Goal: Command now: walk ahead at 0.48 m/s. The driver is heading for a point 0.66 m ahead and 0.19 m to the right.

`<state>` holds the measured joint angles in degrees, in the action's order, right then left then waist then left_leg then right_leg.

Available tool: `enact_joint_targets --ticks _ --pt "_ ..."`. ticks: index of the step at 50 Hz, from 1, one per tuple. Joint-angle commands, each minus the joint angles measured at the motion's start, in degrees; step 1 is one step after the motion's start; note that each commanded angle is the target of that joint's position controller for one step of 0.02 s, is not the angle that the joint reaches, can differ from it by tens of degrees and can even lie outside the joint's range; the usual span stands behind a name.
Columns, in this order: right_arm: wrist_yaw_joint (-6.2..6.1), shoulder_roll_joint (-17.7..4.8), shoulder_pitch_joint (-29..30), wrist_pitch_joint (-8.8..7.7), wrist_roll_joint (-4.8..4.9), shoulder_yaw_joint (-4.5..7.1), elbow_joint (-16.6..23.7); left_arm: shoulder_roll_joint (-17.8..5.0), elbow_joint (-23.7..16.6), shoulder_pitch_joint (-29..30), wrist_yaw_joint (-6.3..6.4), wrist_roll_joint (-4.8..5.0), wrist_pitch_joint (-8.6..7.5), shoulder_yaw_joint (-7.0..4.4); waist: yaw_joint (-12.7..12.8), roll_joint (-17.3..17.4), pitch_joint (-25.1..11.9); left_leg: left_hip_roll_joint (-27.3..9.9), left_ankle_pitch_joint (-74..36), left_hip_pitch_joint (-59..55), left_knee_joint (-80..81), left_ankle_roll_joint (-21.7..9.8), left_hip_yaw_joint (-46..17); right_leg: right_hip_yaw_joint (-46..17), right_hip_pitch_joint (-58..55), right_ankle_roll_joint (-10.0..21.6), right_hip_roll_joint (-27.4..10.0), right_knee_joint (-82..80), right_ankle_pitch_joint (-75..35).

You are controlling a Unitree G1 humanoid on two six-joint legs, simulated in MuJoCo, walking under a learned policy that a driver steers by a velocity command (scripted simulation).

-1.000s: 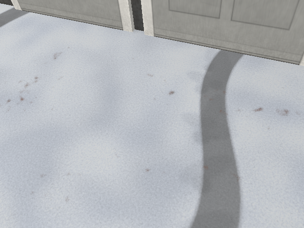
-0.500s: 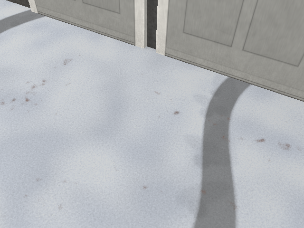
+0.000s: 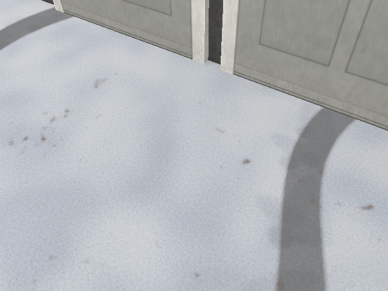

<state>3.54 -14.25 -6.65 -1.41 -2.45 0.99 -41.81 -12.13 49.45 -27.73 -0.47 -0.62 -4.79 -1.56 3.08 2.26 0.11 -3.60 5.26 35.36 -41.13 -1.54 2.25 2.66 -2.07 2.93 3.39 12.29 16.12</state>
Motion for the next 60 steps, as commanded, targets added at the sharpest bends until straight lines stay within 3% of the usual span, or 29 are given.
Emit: enact_joint_targets --ticks 1,3,5,6,7,8,9,10,13,18,22,26,30,32,33,34,35,36,38,41,44,48,52,54,56,57,58,59,60 --pt "-0.34 -3.19 7.56 -0.79 0.43 0.93 5.73 -9.64 -1.53 0.00 -0.02 0.12 -1.03 -2.13 -0.58 -6.65 6.80 1.41 -2.62 -4.33 4.64 -1.56 2.91 -6.79 7.30 7.39 -15.75 -5.21 -22.63" --pt "-1.38 -4.26 5.34 -0.88 0.24 1.54 5.41 -11.05 -0.63 1.30 0.30 0.19 -0.66 -2.39 -2.27 -6.45 5.40 3.26 1.13 -8.16 7.58 -3.47 3.24 -5.62 2.90 6.40 -16.34 0.16 -35.74" --pt "-2.61 -5.86 -7.70 -1.62 -0.02 2.78 1.27 -11.83 0.45 1.89 0.68 0.17 -0.09 -2.45 -8.07 -5.90 -2.02 6.92 2.63 -23.42 11.85 -5.76 4.29 -2.40 2.47 4.26 -14.07 17.01 -50.07" --pt "-2.92 -8.45 -18.05 -2.12 -0.75 3.62 -1.56 -9.70 -0.21 1.82 0.50 0.39 0.37 -1.70 -11.91 -4.10 -9.43 1.20 8.62 -37.66 13.34 -7.64 -2.68 -0.55 10.69 3.70 -11.50 31.74 -37.52" --pt "-3.41 -14.29 -22.95 -2.33 -2.02 4.85 -1.62 -2.76 -2.47 -2.59 -0.05 1.47 0.53 -0.17 -9.83 8.01 -17.04 -17.28 24.70 -52.12 17.93 -11.74 -29.72 1.33 28.06 1.91 -3.82 52.77 -4.34" --pt "-3.34 -14.31 -20.89 -1.75 -0.01 4.97 -1.48 -6.19 -1.68 -4.19 -0.02 0.62 0.68 -1.21 -9.04 9.79 -17.85 -21.62 27.46 -50.59 27.79 -14.33 -48.18 -5.75 36.89 2.87 0.61 61.86 12.87" --pt "-3.43 -11.06 -14.94 -1.58 0.63 4.19 -1.25 -8.90 -2.39 0.97 0.13 -0.04 0.86 -2.10 -6.93 3.69 -7.10 -19.16 26.27 -42.60 27.70 -12.17 -37.03 -8.19 40.63 3.90 -3.43 63.81 7.84" --pt "-3.29 -7.20 -11.33 -2.28 0.73 3.17 -0.90 -7.98 -3.07 4.19 -0.20 0.08 0.47 -1.94 -5.55 0.83 -2.43 -16.49 19.26 -34.66 29.00 -10.39 -27.53 -7.72 38.62 3.65 -5.71 59.88 2.33" --pt "-3.52 -3.61 -9.99 -4.10 0.92 2.06 -2.55 -5.57 -1.17 3.25 -1.15 -1.10 2.37 -1.74 -2.36 2.78 0.55 -10.29 2.55 -26.27 32.39 -6.31 -12.05 -6.91 32.56 1.75 -8.10 54.43 -1.67" --pt "-3.45 -4.77 -13.99 -5.07 1.54 2.40 -5.76 -5.13 -2.92 10.44 -1.75 -1.02 3.99 -1.97 -2.13 1.23 3.08 -8.20 -12.52 -29.71 33.82 -4.90 -0.96 -5.18 41.60 -0.06 -8.41 52.43 -8.88" --pt "-3.80 -4.10 -15.72 -4.89 1.49 2.01 -7.21 -3.63 -5.88 19.57 -2.77 -0.82 3.70 -1.03 -3.89 1.20 4.98 -6.56 -17.88 -31.27 33.98 -4.38 5.38 -1.56 41.90 -0.43 -7.59 38.85 -16.84" --pt "-4.78 -5.20 -19.34 -4.44 1.50 2.14 -9.42 -2.96 -8.58 26.82 -3.37 -1.12 3.46 -0.08 -6.00 0.91 6.43 -8.71 -25.68 -38.02 32.64 -3.97 8.42 3.52 40.32 1.38 -6.27 26.83 -17.59" --pt "-6.17 -7.82 -18.55 -3.36 1.14 2.56 -10.48 -4.89 -7.99 22.04 -2.61 -1.32 3.51 -0.84 -2.45 3.57 2.22 -10.37 -53.97 -44.28 19.49 -2.71 11.47 7.48 31.41 6.00 -0.37 23.81 -8.06" --pt "-6.23 -9.63 -17.02 -2.38 0.72 3.12 -9.81 -7.67 -5.00 10.65 -1.96 -1.55 2.96 -2.40 2.75 3.57 -4.29 -10.95 -52.66 -41.07 1.45 -3.55 11.53 5.63 18.06 9.46 2.39 20.67 -3.62" --pt "-5.79 -9.78 -15.50 -2.30 0.86 3.18 -8.66 -10.63 -2.56 2.10 -1.16 -2.22 2.66 -3.89 7.11 -0.16 -8.55 -9.20 -38.25 -31.81 -14.11 -2.82 12.15 -0.39 5.27 12.09 -0.40 16.16 -1.37" --pt "-4.52 -2.93 -18.61 -2.71 1.69 1.85 -5.29 -17.24 -2.95 2.17 -0.26 -2.48 3.14 -5.86 2.77 -13.39 -13.02 0.33 11.39 -7.24 -35.98 0.04 11.28 -27.77 -12.81 20.24 -17.85 15.50 -1.09" --pt "-4.09 -6.27 -13.31 -3.33 1.53 2.54 -2.76 -17.83 -3.91 2.77 -0.50 -0.17 3.68 -6.17 3.86 -9.50 -16.46 6.92 25.24 4.47 -45.64 0.54 -1.66 -48.59 -16.67 24.75 -22.82 6.08 -1.02" --pt "-3.76 -6.47 -8.25 -4.17 1.50 2.32 -1.18 -16.17 -3.56 5.49 -0.05 0.20 3.89 -5.83 3.09 -4.52 -7.55 2.39 18.41 9.79 -43.02 -0.01 -5.51 -39.15 -10.91 22.18 -21.56 3.74 -3.45" --pt "-3.79 -6.04 -8.80 -4.63 1.43 2.09 -1.74 -11.12 -3.47 10.01 0.32 0.17 3.34 -4.58 -2.05 0.95 0.53 -1.35 12.78 3.91 -32.66 0.41 -4.59 -27.36 3.57 16.74 -16.57 2.12 -16.11" --pt "-3.30 -4.72 -10.93 -1.33 -0.61 1.79 -1.73 -9.57 -3.53 11.10 0.31 0.79 1.66 -3.81 -5.13 -0.94 -0.44 -2.50 12.62 -2.78 -26.02 2.95 -3.98 -19.56 10.78 14.66 -11.04 1.08 -26.68" --pt "-3.01 -3.89 -7.55 -0.25 -0.18 1.55 -0.43 -11.31 -2.77 8.36 0.27 0.62 1.06 -4.09 -4.61 -2.33 0.84 -2.14 7.33 -1.29 -19.10 4.44 -1.69 -15.09 12.35 12.50 -8.93 1.64 -40.36" --pt "-3.07 -3.32 -1.03 -0.30 0.50 0.97 1.44 -10.25 -1.43 4.43 0.55 0.76 1.57 -3.46 -1.52 -5.84 -0.25 0.12 -1.18 -2.08 -7.45 3.66 0.17 -10.54 8.97 6.22 -6.15 5.39 -54.04" --pt "-3.34 -3.57 3.02 -0.86 1.18 0.44 1.88 -9.52 -0.60 2.34 1.44 0.06 2.27 -2.84 1.16 -7.10 -0.80 2.71 -5.59 -4.28 2.52 1.81 0.67 -11.39 3.43 4.61 -7.21 7.92 -53.07" --pt "-3.60 -4.66 0.95 -1.47 1.00 0.62 0.94 -9.63 -0.51 3.23 1.87 -0.45 2.39 -2.68 0.12 -7.50 -0.80 3.86 -3.42 -8.19 6.20 0.21 -0.22 -12.98 2.22 4.34 -8.74 11.00 -54.00" --pt "-4.24 -6.71 -7.28 -2.40 0.69 1.35 -2.11 -10.76 -0.81 6.09 2.22 -0.20 1.98 -2.83 -4.01 -7.26 -2.04 5.03 -3.34 -16.57 12.48 -2.10 -1.14 -14.37 1.92 3.40 -9.06 18.06 -56.64" --pt "-4.61 -7.04 -12.60 -3.42 0.49 1.46 -3.84 -10.92 -0.96 7.53 2.04 0.42 1.61 -2.73 -7.21 -4.89 -3.75 2.90 -14.55 -24.69 18.73 -3.31 -2.54 -13.17 4.09 2.60 -6.88 25.35 -50.63" --pt "-5.02 -10.70 -17.48 -4.10 0.05 1.97 -4.39 -8.25 -2.53 4.73 1.86 0.93 1.02 -1.96 -6.79 2.96 -10.49 -9.62 -44.74 -38.62 13.03 -6.72 -13.06 -11.22 12.26 1.30 -2.82 38.10 -25.02" --pt "-4.68 -11.99 -16.75 -3.03 1.13 2.57 -4.19 -5.01 -0.34 -5.55 2.01 2.73 1.86 -1.69 -3.41 13.23 -19.06 -22.97 -64.06 -48.26 11.77 -18.75 -28.49 -7.65 22.37 -0.77 6.26 54.29 20.73" --pt "-4.03 -8.46 -14.91 -2.21 2.75 1.86 -3.32 -9.47 1.48 -3.44 2.25 0.28 2.98 -2.29 -3.68 3.59 -17.25 -20.30 -51.55 -41.39 16.05 -18.60 -29.53 -10.72 23.66 -0.35 4.78 57.27 19.43"
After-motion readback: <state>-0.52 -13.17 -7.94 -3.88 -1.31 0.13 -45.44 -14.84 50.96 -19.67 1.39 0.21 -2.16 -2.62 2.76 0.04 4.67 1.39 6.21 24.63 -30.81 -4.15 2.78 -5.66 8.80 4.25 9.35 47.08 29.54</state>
